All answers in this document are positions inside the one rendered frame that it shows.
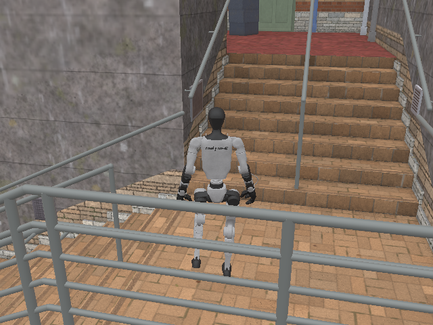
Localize stairs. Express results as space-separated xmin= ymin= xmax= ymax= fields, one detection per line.
xmin=187 ymin=53 xmax=419 ymax=217
xmin=0 ymin=209 xmax=175 ymax=325

